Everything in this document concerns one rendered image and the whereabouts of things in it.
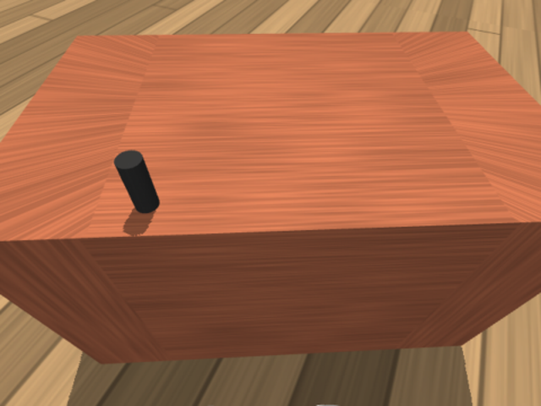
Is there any can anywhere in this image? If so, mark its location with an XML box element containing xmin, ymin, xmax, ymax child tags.
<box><xmin>114</xmin><ymin>151</ymin><xmax>160</xmax><ymax>213</ymax></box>

